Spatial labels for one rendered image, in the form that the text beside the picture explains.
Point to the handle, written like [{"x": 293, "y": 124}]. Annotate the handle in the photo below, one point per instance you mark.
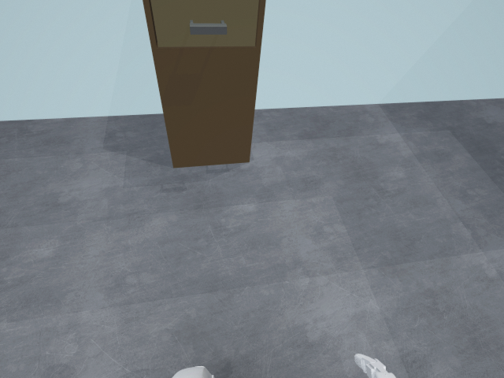
[{"x": 208, "y": 29}]

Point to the robot right hand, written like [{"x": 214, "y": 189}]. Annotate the robot right hand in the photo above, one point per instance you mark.
[{"x": 373, "y": 368}]

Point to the cabinet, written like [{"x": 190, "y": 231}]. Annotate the cabinet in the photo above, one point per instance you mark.
[{"x": 208, "y": 96}]

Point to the drawer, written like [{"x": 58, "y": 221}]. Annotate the drawer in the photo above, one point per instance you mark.
[{"x": 172, "y": 22}]

